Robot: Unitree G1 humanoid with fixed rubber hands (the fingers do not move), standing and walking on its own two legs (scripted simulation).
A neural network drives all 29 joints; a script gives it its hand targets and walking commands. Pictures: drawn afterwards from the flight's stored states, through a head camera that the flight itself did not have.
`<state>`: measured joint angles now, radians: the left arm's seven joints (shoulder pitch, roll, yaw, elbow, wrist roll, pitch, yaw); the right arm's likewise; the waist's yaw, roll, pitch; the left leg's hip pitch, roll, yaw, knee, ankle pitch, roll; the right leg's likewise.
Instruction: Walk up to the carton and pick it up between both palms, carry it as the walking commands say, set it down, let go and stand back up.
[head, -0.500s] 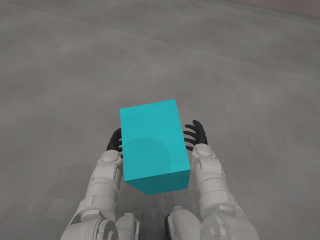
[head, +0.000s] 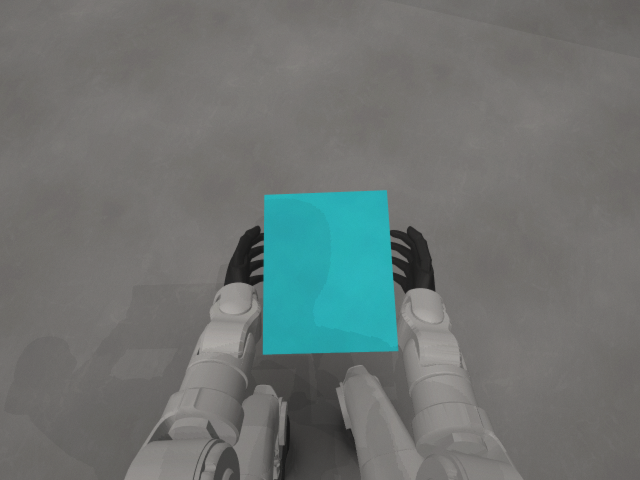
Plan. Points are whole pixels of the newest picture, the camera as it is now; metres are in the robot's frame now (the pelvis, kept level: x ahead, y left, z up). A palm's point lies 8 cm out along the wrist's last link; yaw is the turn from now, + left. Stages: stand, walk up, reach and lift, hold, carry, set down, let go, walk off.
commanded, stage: set down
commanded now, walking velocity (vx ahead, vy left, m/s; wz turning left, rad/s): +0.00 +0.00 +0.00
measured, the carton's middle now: (329, 285) +0.36 -0.05 -0.13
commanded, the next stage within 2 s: none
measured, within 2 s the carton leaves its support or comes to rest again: neither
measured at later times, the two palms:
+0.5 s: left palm (265, 278) +0.39 +0.05 -0.16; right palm (417, 281) +0.36 -0.19 -0.15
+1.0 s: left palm (268, 276) +0.42 +0.05 -0.25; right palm (398, 282) +0.39 -0.18 -0.24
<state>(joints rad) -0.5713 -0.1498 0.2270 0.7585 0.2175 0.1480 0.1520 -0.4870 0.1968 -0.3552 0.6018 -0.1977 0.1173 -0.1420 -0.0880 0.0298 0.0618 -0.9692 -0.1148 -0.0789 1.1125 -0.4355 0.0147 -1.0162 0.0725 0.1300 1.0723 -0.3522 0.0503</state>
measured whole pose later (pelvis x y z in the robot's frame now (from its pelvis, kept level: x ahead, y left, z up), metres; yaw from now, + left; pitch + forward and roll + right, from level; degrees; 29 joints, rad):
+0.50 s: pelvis -0.01 +0.00 -0.06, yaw +2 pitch +28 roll -1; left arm -0.72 -0.11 0.15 0.77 0.14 0.15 0.22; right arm -0.64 0.13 -0.38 0.59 -0.10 0.14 -0.11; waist -0.14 0.06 0.02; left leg -1.37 -0.16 -0.12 1.39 -0.50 -0.01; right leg -1.40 0.10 0.12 1.33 -0.42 0.07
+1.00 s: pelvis -0.04 -0.01 -0.15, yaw +1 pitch +31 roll +0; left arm -0.96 -0.03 0.18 0.80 0.11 0.22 0.17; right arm -0.85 0.13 -0.44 0.56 -0.13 0.23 -0.17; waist -0.10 0.05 0.12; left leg -1.65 -0.18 -0.08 1.69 -0.57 -0.04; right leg -1.70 0.15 0.14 1.64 -0.47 0.09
